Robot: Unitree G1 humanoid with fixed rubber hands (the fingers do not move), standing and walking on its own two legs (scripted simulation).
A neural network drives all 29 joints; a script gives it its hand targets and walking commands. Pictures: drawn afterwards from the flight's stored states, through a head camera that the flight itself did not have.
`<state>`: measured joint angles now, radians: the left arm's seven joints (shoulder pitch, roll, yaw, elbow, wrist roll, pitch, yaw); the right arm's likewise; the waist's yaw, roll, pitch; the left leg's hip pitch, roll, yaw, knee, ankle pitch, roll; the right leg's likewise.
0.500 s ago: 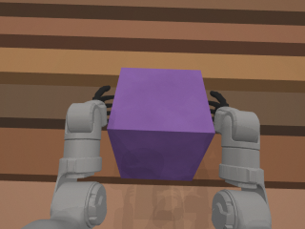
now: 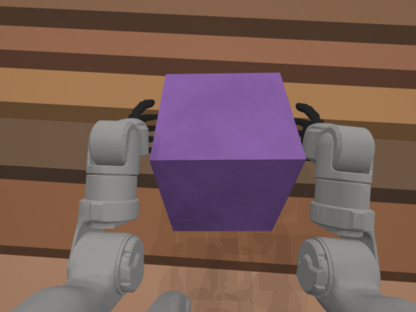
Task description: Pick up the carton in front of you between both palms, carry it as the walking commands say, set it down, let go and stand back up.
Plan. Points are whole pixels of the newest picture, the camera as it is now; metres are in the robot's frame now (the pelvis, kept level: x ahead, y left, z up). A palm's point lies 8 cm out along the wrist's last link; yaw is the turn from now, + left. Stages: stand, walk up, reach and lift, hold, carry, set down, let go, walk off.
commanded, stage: carry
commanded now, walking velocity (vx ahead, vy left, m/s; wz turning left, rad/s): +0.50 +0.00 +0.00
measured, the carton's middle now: (222, 157) +0.39 +0.02 +0.10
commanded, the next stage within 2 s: none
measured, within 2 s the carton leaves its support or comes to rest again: neither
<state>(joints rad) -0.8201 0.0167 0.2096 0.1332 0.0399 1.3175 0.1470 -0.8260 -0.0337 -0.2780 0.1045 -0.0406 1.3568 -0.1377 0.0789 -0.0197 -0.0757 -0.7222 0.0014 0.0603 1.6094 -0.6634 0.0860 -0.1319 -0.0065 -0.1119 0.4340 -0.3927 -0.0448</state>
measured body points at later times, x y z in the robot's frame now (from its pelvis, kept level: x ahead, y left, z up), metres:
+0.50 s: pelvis +0.23 +0.09 +0.11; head +0.28 +0.09 +0.55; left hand +0.64 +0.20 +0.28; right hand +0.61 -0.10 +0.27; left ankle +0.26 +0.14 -0.62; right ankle +0.25 -0.02 -0.46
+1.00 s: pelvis +0.47 +0.04 +0.19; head +0.55 +0.06 +0.64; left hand +0.85 +0.24 +0.33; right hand +0.89 -0.06 +0.34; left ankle +0.40 +0.13 -0.37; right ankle +0.59 -0.02 -0.51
